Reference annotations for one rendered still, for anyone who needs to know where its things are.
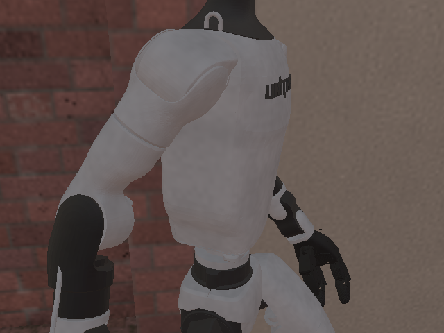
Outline robot head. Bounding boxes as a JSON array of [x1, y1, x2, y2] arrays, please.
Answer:
[[181, 0, 274, 40]]

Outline right robot forearm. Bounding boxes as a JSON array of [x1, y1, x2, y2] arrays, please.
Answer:
[[47, 194, 114, 333]]

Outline left robot hand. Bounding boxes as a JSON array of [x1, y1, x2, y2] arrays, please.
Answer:
[[293, 229, 351, 307]]

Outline left robot upper arm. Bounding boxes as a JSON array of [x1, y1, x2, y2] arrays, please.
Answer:
[[277, 40, 287, 57]]

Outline right robot upper arm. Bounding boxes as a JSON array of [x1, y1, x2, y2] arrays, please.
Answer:
[[55, 29, 238, 251]]

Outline left robot forearm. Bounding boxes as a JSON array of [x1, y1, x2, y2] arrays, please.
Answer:
[[268, 175, 314, 244]]

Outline robot torso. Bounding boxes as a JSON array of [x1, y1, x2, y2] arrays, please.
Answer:
[[161, 11, 291, 333]]

